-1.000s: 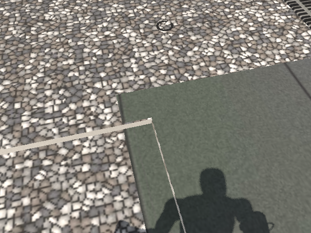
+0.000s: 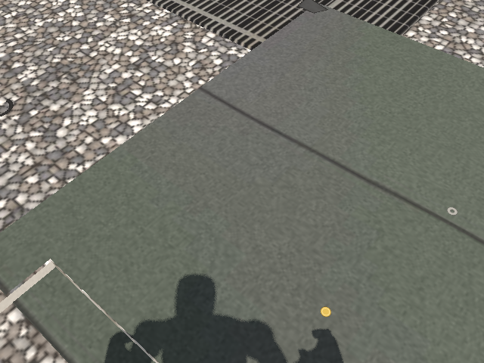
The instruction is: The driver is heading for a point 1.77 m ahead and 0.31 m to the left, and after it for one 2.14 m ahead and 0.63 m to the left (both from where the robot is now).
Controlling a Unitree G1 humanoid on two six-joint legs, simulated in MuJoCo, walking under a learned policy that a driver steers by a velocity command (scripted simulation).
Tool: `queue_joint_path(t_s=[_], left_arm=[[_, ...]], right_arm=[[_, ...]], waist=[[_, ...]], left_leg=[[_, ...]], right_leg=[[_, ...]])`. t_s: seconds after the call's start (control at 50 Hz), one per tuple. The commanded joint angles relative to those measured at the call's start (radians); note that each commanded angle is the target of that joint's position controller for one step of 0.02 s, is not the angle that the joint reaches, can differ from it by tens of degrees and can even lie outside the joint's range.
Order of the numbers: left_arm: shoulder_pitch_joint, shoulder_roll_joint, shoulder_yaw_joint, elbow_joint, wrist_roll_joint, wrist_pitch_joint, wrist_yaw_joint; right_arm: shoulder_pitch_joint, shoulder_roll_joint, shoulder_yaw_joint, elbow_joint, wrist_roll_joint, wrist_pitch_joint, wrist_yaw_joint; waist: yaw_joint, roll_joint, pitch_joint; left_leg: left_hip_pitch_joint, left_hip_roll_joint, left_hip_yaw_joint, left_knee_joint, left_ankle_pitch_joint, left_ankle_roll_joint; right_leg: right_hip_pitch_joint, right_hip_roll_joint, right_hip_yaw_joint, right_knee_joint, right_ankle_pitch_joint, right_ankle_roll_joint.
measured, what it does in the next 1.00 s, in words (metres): walks ahead: left foot, then right foot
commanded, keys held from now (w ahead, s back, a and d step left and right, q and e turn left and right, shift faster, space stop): no key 0.30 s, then w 0.70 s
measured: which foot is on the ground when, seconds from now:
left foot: up 0.00-0.00, down 0.02-1.00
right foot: down 0.00-0.04, up 0.06-0.32, down 0.34-0.62, up 0.64-1.00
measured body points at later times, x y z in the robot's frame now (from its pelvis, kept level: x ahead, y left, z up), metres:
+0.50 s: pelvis +0.01 +0.01 +0.00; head +0.01 +0.00 +0.45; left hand +0.07 +0.27 -0.12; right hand +0.13 -0.26 -0.12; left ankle -0.01 +0.11 -0.71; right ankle -0.05 -0.13 -0.74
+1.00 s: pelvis +0.19 +0.01 +0.00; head +0.22 +0.02 +0.45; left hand +0.42 +0.21 -0.08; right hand +0.12 -0.22 -0.13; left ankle +0.03 +0.12 -0.74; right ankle +0.37 -0.12 -0.65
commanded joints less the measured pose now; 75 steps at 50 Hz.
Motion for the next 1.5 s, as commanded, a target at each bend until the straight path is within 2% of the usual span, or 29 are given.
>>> queue_joint_path(t_s=[0.02,0.04,0.06,0.1,0.14,0.22,0.28,0.34,0.38,0.48,0.56,0.6,0.62,0.64,0.68,0.72,0.78,0.88,0.98,1.02,1.06,1.08,1.1,1.12,1.14,1.16,1.22,1.34,1.5], left_arm=[[0.005,0.105,0.024,-0.050,-0.002,-0.015,0.004],[0.071,0.063,0.012,-0.044,0.030,-0.024,0.000],[0.071,0.089,0.023,-0.049,0.013,-0.030,0.004],[0.039,0.177,0.058,-0.026,0.002,-0.026,0.012],[0.043,0.136,0.058,-0.003,0.002,-0.008,0.017],[0.023,0.027,0.020,0.012,-0.003,-0.011,0.008],[0.028,0.037,0.019,0.035,-0.009,-0.017,0.007],[0.100,0.097,0.023,0.069,0.018,-0.018,0.005],[0.126,0.126,0.041,0.091,0.009,-0.020,-0.008],[0.184,0.130,0.032,0.114,0.003,-0.081,0.004],[0.115,0.133,0.030,0.101,-0.018,-0.079,-0.004],[0.101,0.085,0.015,0.092,-0.001,-0.083,-0.007],[0.077,0.009,-0.007,0.062,0.010,-0.093,-0.008],[0.103,0.021,-0.002,0.033,-0.014,-0.111,0.001],[0.105,0.080,0.017,0.059,-0.043,-0.130,-0.009],[0.083,0.051,0.015,0.070,-0.028,-0.141,-0.022],[0.098,-0.001,0.005,0.077,-0.026,-0.133,-0.049],[-0.135,-0.047,-0.040,-0.039,0.006,-0.132,-0.052],[-0.243,-0.043,-0.049,-0.095,-0.016,-0.154,-0.061],[-0.183,-0.006,-0.029,-0.096,-0.017,-0.151,-0.060],[0.055,0.066,0.006,-0.042,-0.021,-0.137,-0.054],[0.237,0.146,0.032,0.003,-0.011,-0.127,-0.045],[0.322,0.238,0.057,0.050,0.015,-0.133,-0.048],[0.309,0.149,0.031,0.050,0.018,-0.140,-0.039],[0.197,0.098,0.010,0.048,0.012,-0.144,-0.036],[0.138,0.063,0.000,0.052,0.001,-0.148,-0.039],[0.038,0.005,-0.010,0.082,0.019,-0.173,-0.055],[0.130,0.053,-0.001,0.149,0.011,-0.181,-0.041],[0.250,0.128,0.013,0.204,-0.006,-0.147,-0.024]], right_arm=[[0.030,-0.094,-0.024,-0.062,-0.018,-0.027,0.004],[0.032,-0.162,-0.030,-0.082,-0.039,-0.027,0.000],[0.006,-0.146,-0.019,-0.073,-0.062,-0.029,0.006],[-0.029,-0.099,-0.005,-0.083,-0.045,-0.039,0.007],[-0.053,-0.103,-0.004,-0.074,-0.018,-0.041,0.002],[-0.036,-0.068,0.009,-0.051,-0.017,-0.022,-0.003],[0.019,-0.098,0.003,-0.026,-0.009,-0.007,-0.005],[0.078,-0.068,0.019,0.005,-0.019,-0.021,0.008],[0.025,-0.053,0.026,0.000,-0.026,-0.028,0.012],[-0.056,-0.058,0.011,-0.052,0.028,-0.067,0.008],[0.076,-0.040,0.010,0.010,0.014,-0.087,0.036],[0.245,-0.077,-0.012,0.072,0.012,-0.078,0.033],[0.349,-0.162,-0.031,0.080,0.008,-0.079,0.025],[0.434,-0.235,-0.046,0.096,0.001,-0.083,0.037],[0.299,-0.123,-0.007,0.077,-0.005,-0.093,0.033],[0.248,-0.105,0.006,0.072,-0.015,-0.086,0.031],[0.318,-0.048,0.028,0.118,-0.019,-0.065,0.029],[0.317,-0.063,0.036,0.124,-0.015,-0.038,-0.006],[0.399,-0.110,0.030,0.166,0.009,-0.051,-0.014],[0.401,-0.113,0.033,0.176,0.000,-0.049,-0.007],[0.347,-0.133,0.029,0.171,-0.006,-0.037,-0.010],[0.318,-0.125,0.035,0.139,-0.012,-0.041,-0.017],[0.433,0.024,0.067,0.110,-0.008,-0.061,-0.008],[0.368,-0.066,0.043,0.125,-0.011,-0.094,0.014],[0.292,-0.097,0.022,0.095,0.028,-0.104,0.025],[0.220,-0.088,0.029,0.071,0.030,-0.106,0.024],[0.253,-0.047,0.022,0.082,0.018,-0.066,0.009],[0.089,-0.047,0.024,0.045,-0.006,-0.047,0.000],[-0.152,-0.031,0.036,-0.022,0.007,-0.077,0.029]], waist=[[-0.025,-0.094,-0.114],[0.023,0.114,-0.148],[0.039,0.260,-0.104],[0.001,0.173,-0.073],[0.005,0.134,-0.052],[-0.012,0.172,-0.070],[-0.033,0.185,-0.100],[-0.027,0.071,-0.127],[-0.007,-0.097,-0.064],[0.033,-0.244,0.146],[-0.045,-0.154,0.058],[-0.115,-0.084,-0.011],[-0.146,0.154,-0.055],[-0.150,0.335,-0.110],[-0.085,0.136,0.064],[-0.054,0.068,0.090],[-0.041,0.110,0.052],[-0.058,0.035,0.105],[-0.062,0.112,0.089],[-0.002,0.184,-0.004],[0.147,0.210,-0.162],[0.216,0.126,-0.288],[0.121,-0.248,-0.459],[0.139,-0.222,-0.444],[0.085,-0.170,-0.234],[0.051,-0.050,-0.114],[-0.064,-0.076,-0.041],[-0.035,-0.032,0.023],[0.071,-0.040,0.053]], left_leg=[[0.169,0.074,-0.042,-0.271,0.285,0.046],[0.266,0.254,-0.222,-0.265,0.556,0.116],[0.174,0.383,-0.368,-0.286,0.625,0.291],[0.122,0.359,-0.339,-0.303,0.504,0.350],[0.132,0.300,-0.261,-0.279,0.443,0.300],[0.176,0.206,-0.128,-0.241,0.501,0.263],[0.222,0.217,-0.158,-0.205,0.543,0.273],[0.075,0.158,-0.114,-0.205,0.200,0.156],[0.043,-0.004,0.074,-0.081,-0.151,0.076],[-0.265,0.051,0.034,0.213,-0.237,0.126],[0.088,0.009,0.119,-0.095,0.046,0.149],[0.348,0.005,0.089,-0.135,0.111,0.136],[0.477,0.202,-0.223,-0.262,0.091,0.201],[0.527,0.400,-0.633,-0.417,-0.075,0.350],[0.421,0.398,-0.555,-0.434,-0.229,0.358],[0.375,0.312,-0.370,-0.441,-0.027,0.308],[0.358,0.257,-0.211,-0.426,0.234,0.297],[0.199,0.219,-0.079,-0.511,0.339,0.292],[0.301,0.255,0.000,-0.549,0.658,0.271],[0.411,0.282,0.018,-0.405,1.093,0.248],[0.409,0.262,0.051,-0.109,1.346,0.207],[0.198,0.224,0.038,0.152,1.054,0.173],[-0.159,-0.012,-0.002,0.552,0.190,0.115],[-0.272,-0.042,-0.171,0.725,-0.127,0.134],[-0.394,-0.001,-0.144,0.814,-0.102,0.137],[-0.388,0.064,-0.083,0.776,-0.038,0.150],[-0.246,0.153,-0.057,0.708,0.074,0.156],[-0.403,0.185,-0.013,0.446,0.271,0.085],[-0.425,0.141,0.036,0.011,0.403,0.057]], right_leg=[[0.060,-0.188,0.218,-0.046,0.274,-0.094],[-0.033,-0.079,0.094,0.123,-0.027,-0.027],[-0.108,-0.006,-0.013,0.200,-0.320,0.033],[-0.124,-0.042,-0.048,0.486,-0.371,0.108],[-0.162,-0.056,-0.027,0.565,-0.300,0.135],[-0.070,-0.095,-0.132,0.273,-0.240,0.148],[0.039,-0.090,-0.175,-0.019,-0.107,0.131],[0.284,-0.157,-0.099,-0.175,0.215,0.057],[0.112,-0.173,-0.041,-0.165,-0.322,-0.066],[0.111,-0.395,0.291,-0.368,-0.415,-0.199],[0.022,-0.293,0.083,-0.294,-0.169,-0.133],[-0.101,-0.218,-0.022,-0.115,-0.024,-0.086],[-0.250,-0.102,-0.149,0.221,-0.055,-0.007],[-0.407,-0.034,-0.154,0.523,-0.303,0.036],[-0.582,-0.139,-0.105,0.797,-0.196,0.002],[-0.612,-0.188,-0.133,0.822,-0.044,-0.020],[-0.650,-0.211,-0.188,0.975,-0.035,-0.010],[-0.665,-0.229,-0.255,0.688,0.097,0.054],[-0.454,-0.139,-0.338,0.330,0.121,-0.015],[-0.343,-0.077,-0.355,0.293,0.059,-0.068],[-0.026,-0.025,-0.343,0.165,0.082,-0.125],[0.305,-0.160,-0.145,0.128,0.080,-0.167],[0.596,-0.428,0.437,-0.084,-0.232,-0.321],[0.560,-0.451,0.681,-0.272,-0.280,-0.302],[0.396,-0.457,0.527,-0.272,-0.316,-0.267],[0.231,-0.423,0.366,-0.293,-0.275,-0.231],[-0.022,-0.306,0.071,-0.384,-0.066,-0.185],[0.039,-0.271,-0.093,-0.462,0.110,-0.214],[0.267,-0.315,-0.148,-0.437,0.181,-0.191]])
